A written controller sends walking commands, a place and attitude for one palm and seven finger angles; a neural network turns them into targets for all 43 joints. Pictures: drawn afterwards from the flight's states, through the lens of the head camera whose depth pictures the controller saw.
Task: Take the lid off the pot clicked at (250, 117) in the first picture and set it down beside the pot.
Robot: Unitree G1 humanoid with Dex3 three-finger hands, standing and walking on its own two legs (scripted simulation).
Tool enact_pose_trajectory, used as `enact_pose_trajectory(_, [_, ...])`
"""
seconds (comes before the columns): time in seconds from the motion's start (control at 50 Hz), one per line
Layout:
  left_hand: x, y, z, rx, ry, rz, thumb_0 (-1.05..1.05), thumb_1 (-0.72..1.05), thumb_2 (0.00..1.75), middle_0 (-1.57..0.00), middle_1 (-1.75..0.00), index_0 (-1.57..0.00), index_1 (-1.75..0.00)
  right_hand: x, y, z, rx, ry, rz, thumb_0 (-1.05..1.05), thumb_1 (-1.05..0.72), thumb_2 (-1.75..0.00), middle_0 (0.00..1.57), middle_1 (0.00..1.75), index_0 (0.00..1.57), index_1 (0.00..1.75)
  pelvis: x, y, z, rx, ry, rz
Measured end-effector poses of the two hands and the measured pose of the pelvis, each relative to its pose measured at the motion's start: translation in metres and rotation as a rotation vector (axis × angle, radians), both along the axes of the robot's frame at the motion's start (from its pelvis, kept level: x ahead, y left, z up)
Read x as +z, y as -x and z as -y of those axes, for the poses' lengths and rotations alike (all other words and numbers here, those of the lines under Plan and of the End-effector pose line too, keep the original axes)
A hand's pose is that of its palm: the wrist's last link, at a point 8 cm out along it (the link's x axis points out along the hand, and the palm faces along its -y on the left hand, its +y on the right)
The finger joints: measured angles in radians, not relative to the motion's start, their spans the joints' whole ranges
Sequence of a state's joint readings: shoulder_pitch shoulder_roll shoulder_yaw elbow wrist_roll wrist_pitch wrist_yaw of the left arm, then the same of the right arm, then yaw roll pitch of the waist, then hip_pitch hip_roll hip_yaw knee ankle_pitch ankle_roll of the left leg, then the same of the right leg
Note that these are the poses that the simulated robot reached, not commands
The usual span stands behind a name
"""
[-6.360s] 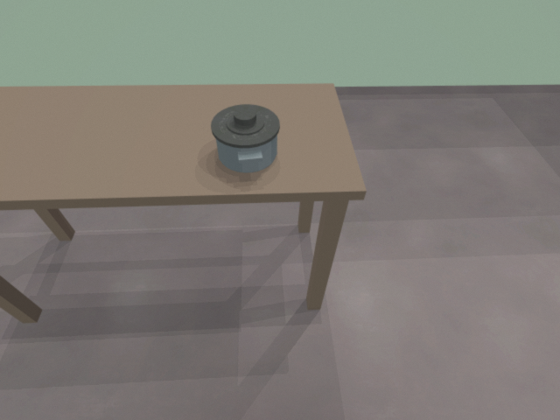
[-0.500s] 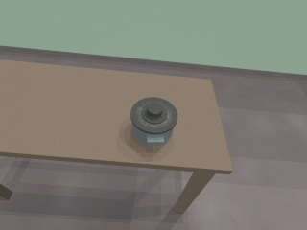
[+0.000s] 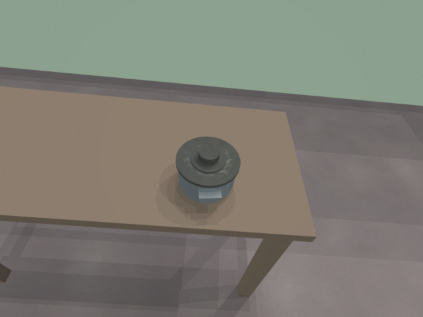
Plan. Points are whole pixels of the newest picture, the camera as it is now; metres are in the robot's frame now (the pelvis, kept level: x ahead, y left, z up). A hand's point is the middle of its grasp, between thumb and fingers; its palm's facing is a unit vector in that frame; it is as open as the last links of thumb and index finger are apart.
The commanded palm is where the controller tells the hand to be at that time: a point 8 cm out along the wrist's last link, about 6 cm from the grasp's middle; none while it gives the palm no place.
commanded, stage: look again from close up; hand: left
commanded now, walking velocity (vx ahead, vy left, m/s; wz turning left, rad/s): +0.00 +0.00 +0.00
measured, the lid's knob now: (209, 153) +0.46 +0.04 +0.03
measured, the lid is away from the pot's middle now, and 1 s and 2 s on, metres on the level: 0.00 0.00 0.00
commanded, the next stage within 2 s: shuffle to correct the standing spot in 0.28 s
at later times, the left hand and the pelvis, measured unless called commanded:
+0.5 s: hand out of the picture -0.04 +0.16 -0.19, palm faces +0.01 -0.99 -0.13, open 7.3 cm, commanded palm none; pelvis +0.00 +0.00 +0.00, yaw -1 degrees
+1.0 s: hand out of the picture -0.02 +0.11 -0.18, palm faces +0.01 -0.99 -0.16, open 7.3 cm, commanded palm none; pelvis -0.01 -0.05 +0.00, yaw +0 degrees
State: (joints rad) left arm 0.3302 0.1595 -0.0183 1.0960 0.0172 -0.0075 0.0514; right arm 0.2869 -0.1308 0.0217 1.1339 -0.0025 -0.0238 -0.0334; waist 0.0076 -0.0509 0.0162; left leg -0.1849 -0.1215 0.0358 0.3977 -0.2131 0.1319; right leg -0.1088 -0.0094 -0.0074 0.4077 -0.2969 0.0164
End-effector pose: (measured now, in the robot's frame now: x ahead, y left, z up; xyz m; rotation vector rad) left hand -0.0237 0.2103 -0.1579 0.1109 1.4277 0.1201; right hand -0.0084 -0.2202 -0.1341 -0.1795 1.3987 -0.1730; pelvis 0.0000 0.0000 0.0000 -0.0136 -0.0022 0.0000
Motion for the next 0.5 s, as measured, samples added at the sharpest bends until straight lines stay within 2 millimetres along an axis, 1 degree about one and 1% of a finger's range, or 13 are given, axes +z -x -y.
enact_pose_trajectory(0.5, [0.0,0.018,0.002,0.005,0.015,-0.047,0.0,0.91,0.9,-0.2,-0.3,-0.2,-0.3,-0.001,0.013,-0.012,-0.031,-0.008,-0.02,0.01,-0.92,-0.9,0.2,0.3,0.2,0.3,0.001,0.001,-0.005,-0.009,-0.001,0.001])
